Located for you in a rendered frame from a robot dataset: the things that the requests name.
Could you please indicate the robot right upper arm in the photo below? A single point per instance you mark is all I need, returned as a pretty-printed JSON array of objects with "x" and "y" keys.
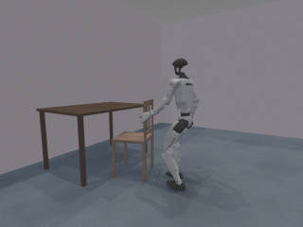
[{"x": 194, "y": 92}]

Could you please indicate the table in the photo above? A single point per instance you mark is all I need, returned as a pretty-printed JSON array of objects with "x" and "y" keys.
[{"x": 80, "y": 111}]

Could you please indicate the left robot forearm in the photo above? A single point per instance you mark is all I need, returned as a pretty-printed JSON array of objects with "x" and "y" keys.
[{"x": 159, "y": 108}]

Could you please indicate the robot left thigh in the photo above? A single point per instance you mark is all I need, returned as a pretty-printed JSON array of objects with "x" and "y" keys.
[{"x": 171, "y": 134}]

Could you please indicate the chair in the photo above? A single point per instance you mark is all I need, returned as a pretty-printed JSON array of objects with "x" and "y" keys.
[{"x": 135, "y": 137}]

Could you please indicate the right robot forearm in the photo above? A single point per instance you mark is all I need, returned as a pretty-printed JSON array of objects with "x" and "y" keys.
[{"x": 193, "y": 109}]

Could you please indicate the robot left shin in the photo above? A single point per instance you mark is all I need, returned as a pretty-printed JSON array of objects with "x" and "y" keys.
[{"x": 172, "y": 166}]

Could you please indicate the robot left upper arm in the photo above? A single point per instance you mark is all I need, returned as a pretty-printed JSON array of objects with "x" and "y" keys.
[{"x": 173, "y": 85}]

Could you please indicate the left robot hand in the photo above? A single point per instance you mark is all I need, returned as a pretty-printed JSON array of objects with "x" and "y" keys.
[{"x": 145, "y": 116}]

